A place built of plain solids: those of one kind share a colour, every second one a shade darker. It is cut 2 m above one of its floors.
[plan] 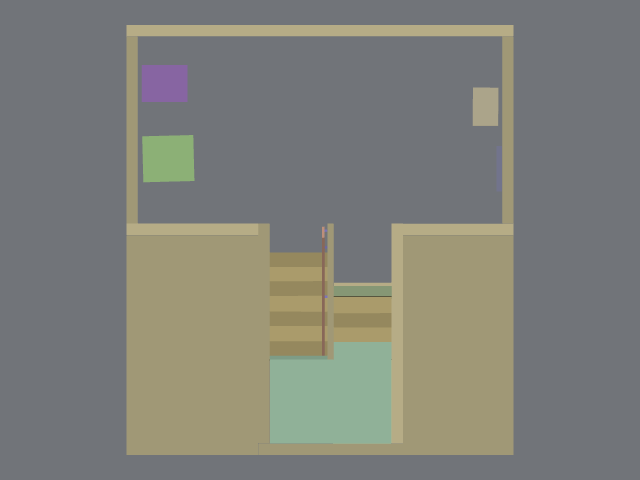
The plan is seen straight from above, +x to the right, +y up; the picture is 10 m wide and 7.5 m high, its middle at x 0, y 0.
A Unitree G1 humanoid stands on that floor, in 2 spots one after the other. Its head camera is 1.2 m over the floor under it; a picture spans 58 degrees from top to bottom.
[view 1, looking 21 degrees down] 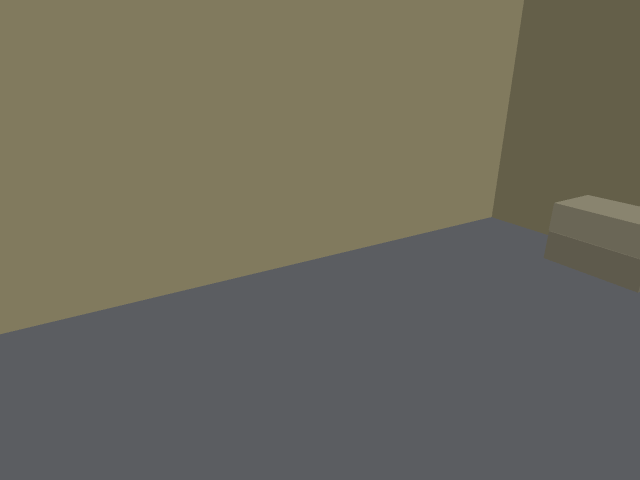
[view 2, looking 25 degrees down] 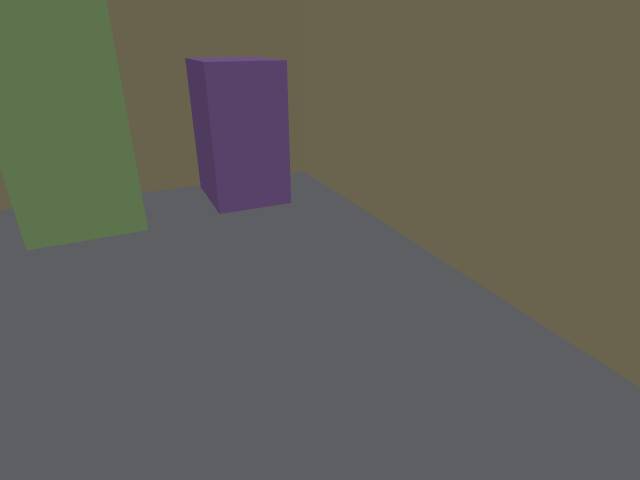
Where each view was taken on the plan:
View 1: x -0.38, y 0.80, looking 59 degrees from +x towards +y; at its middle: wall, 2.97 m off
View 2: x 1.00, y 1.56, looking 155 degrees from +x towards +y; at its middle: ground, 2.84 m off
